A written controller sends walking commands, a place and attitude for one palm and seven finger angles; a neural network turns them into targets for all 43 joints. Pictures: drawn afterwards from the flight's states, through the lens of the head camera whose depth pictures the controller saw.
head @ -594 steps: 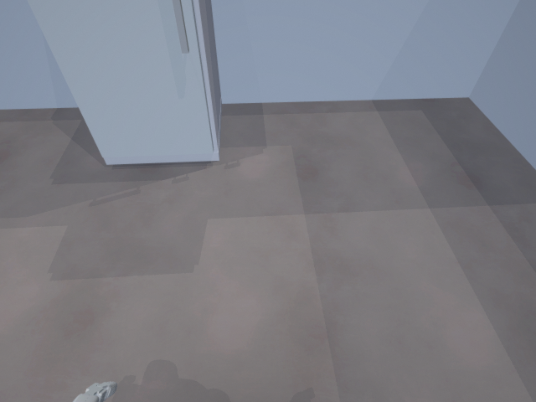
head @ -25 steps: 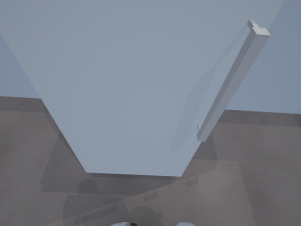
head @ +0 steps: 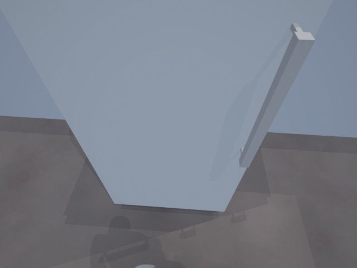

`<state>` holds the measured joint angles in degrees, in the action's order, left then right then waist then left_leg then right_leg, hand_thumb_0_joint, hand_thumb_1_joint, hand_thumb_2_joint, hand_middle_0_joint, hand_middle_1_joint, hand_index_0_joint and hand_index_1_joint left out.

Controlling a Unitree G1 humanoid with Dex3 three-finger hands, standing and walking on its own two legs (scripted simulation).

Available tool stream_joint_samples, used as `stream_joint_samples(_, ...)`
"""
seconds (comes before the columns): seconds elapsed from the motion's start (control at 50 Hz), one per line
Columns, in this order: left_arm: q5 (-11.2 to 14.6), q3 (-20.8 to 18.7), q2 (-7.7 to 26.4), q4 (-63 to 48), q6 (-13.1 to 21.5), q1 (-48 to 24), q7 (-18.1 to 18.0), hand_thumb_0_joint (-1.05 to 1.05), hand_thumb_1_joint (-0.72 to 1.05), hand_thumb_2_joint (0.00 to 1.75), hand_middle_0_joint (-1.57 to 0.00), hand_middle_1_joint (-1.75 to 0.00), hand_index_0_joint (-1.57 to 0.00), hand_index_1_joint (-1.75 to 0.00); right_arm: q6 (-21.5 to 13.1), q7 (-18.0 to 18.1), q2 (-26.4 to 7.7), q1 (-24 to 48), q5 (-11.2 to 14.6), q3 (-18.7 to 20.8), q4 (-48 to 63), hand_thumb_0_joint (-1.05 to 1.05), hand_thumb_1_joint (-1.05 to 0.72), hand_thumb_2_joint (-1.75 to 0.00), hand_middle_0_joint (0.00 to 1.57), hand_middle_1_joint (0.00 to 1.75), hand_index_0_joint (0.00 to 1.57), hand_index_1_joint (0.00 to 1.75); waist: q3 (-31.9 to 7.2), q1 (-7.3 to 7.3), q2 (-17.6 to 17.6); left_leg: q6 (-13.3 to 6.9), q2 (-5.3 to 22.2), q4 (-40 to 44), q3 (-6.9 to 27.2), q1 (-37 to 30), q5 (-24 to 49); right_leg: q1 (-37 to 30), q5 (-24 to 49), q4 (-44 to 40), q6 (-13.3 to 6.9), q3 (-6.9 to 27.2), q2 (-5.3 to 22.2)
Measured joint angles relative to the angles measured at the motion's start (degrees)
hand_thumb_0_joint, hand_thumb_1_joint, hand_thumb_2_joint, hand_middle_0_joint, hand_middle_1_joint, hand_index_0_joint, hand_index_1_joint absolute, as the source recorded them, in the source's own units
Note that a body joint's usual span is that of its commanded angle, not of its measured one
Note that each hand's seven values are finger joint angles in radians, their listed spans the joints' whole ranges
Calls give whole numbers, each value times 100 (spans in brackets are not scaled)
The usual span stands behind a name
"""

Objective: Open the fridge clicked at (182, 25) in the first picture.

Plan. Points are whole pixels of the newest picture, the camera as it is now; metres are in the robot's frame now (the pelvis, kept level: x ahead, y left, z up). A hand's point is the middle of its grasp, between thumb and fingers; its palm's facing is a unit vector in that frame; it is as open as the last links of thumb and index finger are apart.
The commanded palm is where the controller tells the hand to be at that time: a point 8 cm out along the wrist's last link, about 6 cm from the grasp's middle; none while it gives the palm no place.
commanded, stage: come to a stop and stand still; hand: right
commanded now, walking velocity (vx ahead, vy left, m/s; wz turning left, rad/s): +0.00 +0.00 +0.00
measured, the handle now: (263, 112) +0.46 -0.16 +0.10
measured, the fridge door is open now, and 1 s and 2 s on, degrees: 0 0 0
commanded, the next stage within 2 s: look again from close up in 0.48 s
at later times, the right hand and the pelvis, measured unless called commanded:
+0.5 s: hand out of the picture +0.07 -0.15 -0.18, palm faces +0.05 +0.98 -0.20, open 7.3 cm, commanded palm none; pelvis +0.02 +0.03 -0.01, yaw +1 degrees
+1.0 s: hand out of the picture -0.02 -0.21 -0.17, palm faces -0.01 +0.97 -0.24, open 7.4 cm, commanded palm none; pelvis -0.02 -0.02 +0.00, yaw +1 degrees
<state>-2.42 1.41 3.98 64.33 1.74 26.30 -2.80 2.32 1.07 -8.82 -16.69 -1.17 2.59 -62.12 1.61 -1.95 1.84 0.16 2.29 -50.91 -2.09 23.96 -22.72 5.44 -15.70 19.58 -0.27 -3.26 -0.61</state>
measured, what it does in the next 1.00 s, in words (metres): steps on the spot: left foot, then right foot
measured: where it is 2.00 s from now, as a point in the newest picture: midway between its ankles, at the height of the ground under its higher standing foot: outside the picture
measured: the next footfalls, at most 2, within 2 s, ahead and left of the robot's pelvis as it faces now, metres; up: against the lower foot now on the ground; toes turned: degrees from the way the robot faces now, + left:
left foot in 0.08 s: +0.03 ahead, +0.12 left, +0.00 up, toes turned +4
right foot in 0.34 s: +0.08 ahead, -0.05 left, +0.00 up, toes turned -4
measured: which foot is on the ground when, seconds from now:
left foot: up 0.00-0.06, down 0.08-1.00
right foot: down 0.00-0.08, up 0.10-0.32, down 0.34-1.00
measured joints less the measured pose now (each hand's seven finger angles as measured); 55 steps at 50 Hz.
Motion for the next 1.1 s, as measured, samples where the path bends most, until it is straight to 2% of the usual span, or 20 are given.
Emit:
stream_joint_samples(0.04,14,-14,-9,4,-61,-13,25,0,91,90,-20,-30,-20,-30,-60,1,-39,89,34,-65,53,2,-94,-90,20,30,20,30,112,-33,-75,-31,-5,877,-76,-314,54,115,-115,207,94,-11,92)
stream_joint_samples(0.08,60,-67,-1,-53,-117,-29,79,0,91,90,-21,-30,-20,-30,-236,-3,-146,25,30,-123,231,2,-94,-90,20,30,20,30,69,14,-16,-103,-2,1653,6,-523,539,485,-454,816,197,-124,142)
stream_joint_samples(0.12,117,-156,138,-99,-175,-215,70,0,90,90,-21,-30,-20,-30,-308,61,-71,94,16,-137,212,2,-93,-90,20,30,20,30,122,-43,-263,-246,-230,1501,-84,-473,286,774,-783,1445,149,45,336)
stream_joint_samples(0.16,143,-239,281,-184,-200,-370,55,0,90,90,-21,-30,-20,-30,-338,97,27,124,-4,-164,252,1,-93,-90,20,30,20,30,94,-102,-451,-337,-356,1495,-218,-565,194,1005,-991,1975,98,176,369)
stream_joint_samples(0.24,177,-327,452,-359,-228,-818,40,0,91,90,-20,-30,-20,-30,-420,262,80,159,-26,-123,397,1,-93,-89,20,30,21,30,-3,12,-411,-416,-445,1657,-313,-888,215,1419,-1217,2884,55,148,233)
stream_joint_samples(0.28,186,-360,532,-493,-228,-1086,49,0,91,90,-20,-30,-20,-30,-404,286,74,151,-30,-137,465,1,-93,-89,20,30,21,30,-53,71,-380,-423,-488,1758,-337,-1066,239,1489,-1058,2771,54,62,196)
stream_joint_samples(0.34,181,-387,638,-721,-168,-1450,68,0,91,90,-20,-30,-20,-30,-333,262,49,128,-16,-185,546,1,-93,-89,20,30,21,30,-101,100,-396,-403,-577,1767,-406,-1270,202,1342,-305,1960,37,-23,178)
stream_joint_samples(0.36,173,-387,640,-763,-138,-1551,74,0,91,90,-20,-30,-20,-30,-311,254,20,120,-5,-194,554,1,-93,-89,20,30,21,30,-115,113,-351,-391,-579,1714,-407,-1318,157,1250,-185,1841,-90,-42,166)
stream_joint_samples(0.42,143,-330,605,-863,-108,-1736,108,0,91,90,-20,-30,-20,-30,-245,234,-60,50,4,-190,561,1,-92,-89,20,30,21,30,-238,198,-133,-381,-514,1808,-316,-1481,193,1029,-194,1671,-277,-141,96)
stream_joint_samples(0.48,132,-276,663,-962,-76,-1818,119,0,91,90,-20,-30,-20,-30,-258,203,-72,-16,-8,-224,597,1,-91,-89,20,30,21,30,-305,245,-142,-305,-515,2094,-285,-1602,336,929,-101,1445,-315,-164,83)
stream_joint_samples(0.58,129,-222,746,-975,-79,-1861,118,0,91,90,-20,-30,-20,-30,-302,164,-115,-111,1,-261,635,0,-91,-89,20,30,21,30,-187,284,-218,-228,-460,2369,-233,-1641,563,854,134,1118,-376,-222,18)
stream_joint_samples(0.82,136,-150,792,-464,-183,-1267,184,0,90,90,-20,-30,-20,-30,-220,130,-310,-292,12,-256,440,1,-90,-90,20,30,20,30,14,197,-277,-46,-262,2604,-157,-1599,859,760,538,596,-577,-321,-194)
stream_joint_samples(0.96,150,-185,813,-199,-210,-990,194,0,90,90,-20,-30,-20,-30,-192,133,-287,-301,-4,-264,332,0,-90,-90,20,30,20,30,39,133,-256,44,-119,2631,-113,-1485,967,745,761,288,-663,-373,-346)
stream_joint_samples(1.1,168,-250,802,-79,-218,-957,173,0,90,90,-20,-30,-20,-30,-172,151,-209,-350,-19,-263,221,0,-90,-90,20,30,20,30,7,126,-223,45,-10,2581,-53,-1392,995,701,920,56,-698,-432,-462)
